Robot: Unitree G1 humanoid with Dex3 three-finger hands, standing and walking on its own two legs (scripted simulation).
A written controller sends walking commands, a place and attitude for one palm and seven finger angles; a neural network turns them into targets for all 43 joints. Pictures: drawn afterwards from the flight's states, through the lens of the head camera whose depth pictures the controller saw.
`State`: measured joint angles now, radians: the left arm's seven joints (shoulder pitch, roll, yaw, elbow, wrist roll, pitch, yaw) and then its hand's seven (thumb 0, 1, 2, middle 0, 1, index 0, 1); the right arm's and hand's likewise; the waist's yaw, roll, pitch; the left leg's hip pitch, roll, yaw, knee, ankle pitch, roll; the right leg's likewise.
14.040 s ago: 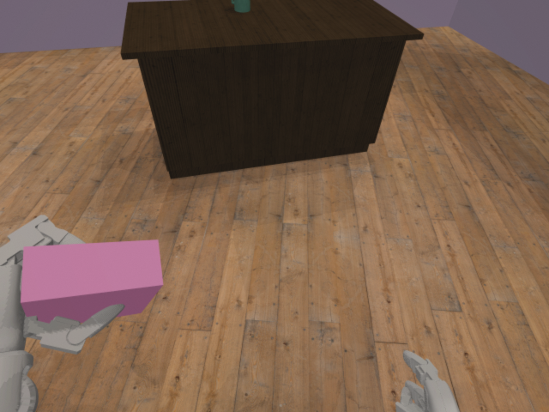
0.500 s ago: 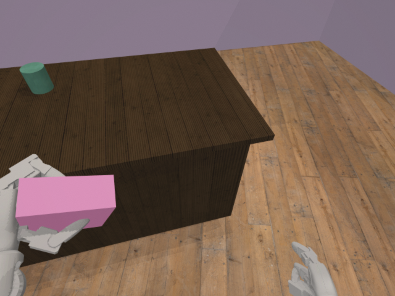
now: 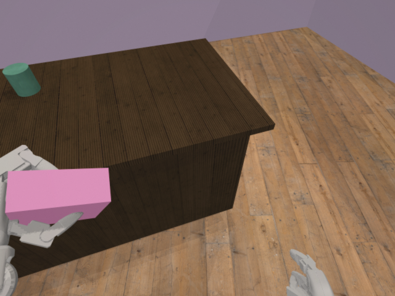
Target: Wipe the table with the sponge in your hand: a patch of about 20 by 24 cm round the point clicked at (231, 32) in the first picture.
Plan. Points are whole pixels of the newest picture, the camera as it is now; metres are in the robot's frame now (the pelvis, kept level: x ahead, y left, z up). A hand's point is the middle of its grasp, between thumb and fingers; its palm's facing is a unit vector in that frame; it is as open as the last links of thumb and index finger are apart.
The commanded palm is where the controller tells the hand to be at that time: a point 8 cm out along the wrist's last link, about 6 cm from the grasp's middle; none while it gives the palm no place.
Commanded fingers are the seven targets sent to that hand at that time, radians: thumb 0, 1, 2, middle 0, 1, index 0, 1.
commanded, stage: shuffle to correct the standing spot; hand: left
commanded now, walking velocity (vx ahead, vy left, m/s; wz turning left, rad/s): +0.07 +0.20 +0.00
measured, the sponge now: (74, 198) +0.23 +0.21 +0.15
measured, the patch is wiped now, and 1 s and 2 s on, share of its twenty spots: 0.00 0.00 0.00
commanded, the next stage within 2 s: none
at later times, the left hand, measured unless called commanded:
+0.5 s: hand (27, 196) +0.21 +0.25 +0.19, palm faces +0.35 -0.83 -0.43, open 9.2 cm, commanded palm +0.15 +0.30 +0.19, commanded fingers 0.00 0.10 1.30 -1.20 -1.60 -1.20 -1.60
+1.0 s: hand out of the picture +0.20 +0.34 +0.19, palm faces +0.32 -0.80 -0.50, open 9.2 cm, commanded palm +0.15 +0.39 +0.19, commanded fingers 0.00 0.10 1.30 -1.20 -1.60 -1.20 -1.60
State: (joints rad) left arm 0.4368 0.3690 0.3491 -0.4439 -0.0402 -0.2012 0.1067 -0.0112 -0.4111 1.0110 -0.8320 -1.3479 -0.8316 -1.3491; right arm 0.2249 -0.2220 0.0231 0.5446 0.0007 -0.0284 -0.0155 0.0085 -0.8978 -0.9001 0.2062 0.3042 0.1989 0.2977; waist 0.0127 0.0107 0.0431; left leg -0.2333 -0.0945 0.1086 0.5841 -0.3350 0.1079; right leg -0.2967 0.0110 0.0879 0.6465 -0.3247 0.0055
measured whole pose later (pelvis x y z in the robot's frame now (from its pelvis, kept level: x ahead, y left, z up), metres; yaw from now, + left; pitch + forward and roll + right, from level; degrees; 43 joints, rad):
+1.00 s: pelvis -0.02 +0.12 +0.00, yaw -3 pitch -3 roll +3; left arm 0.52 0.40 0.39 -0.55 -0.02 -0.26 0.13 -0.01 -0.41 1.01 -0.83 -1.35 -0.83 -1.35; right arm 0.23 -0.20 0.00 0.65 0.02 -0.09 0.00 0.01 -0.90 -0.90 0.21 0.30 0.20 0.30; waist -0.01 -0.03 0.10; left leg -0.41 0.02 0.05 0.89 -0.41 -0.02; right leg -0.33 -0.11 0.02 0.68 -0.30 0.04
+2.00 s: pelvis -0.06 +0.24 +0.01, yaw -2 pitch -2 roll +4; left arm 0.47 0.36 0.37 -0.40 -0.03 -0.25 0.12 -0.01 -0.41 1.02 -0.83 -1.35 -0.83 -1.35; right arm 0.21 -0.21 0.01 0.68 0.01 -0.09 0.00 0.01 -0.90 -0.90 0.21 0.30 0.20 0.30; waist 0.00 0.01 0.06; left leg -0.54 0.02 0.03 1.16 -0.27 -0.02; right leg -0.31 -0.07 -0.13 0.61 -0.26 -0.07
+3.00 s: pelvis +0.00 +0.38 +0.00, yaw -1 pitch -1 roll +1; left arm 0.48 0.42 0.39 -0.55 -0.03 -0.22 0.15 -0.01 -0.41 1.02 -0.83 -1.35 -0.83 -1.35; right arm 0.21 -0.16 0.03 0.60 0.01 -0.15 -0.04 0.01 -0.90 -0.90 0.21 0.30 0.20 0.30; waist 0.00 -0.02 0.04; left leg -0.31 0.03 0.09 0.60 -0.27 0.01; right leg -0.32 -0.01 -0.10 0.64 -0.36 -0.01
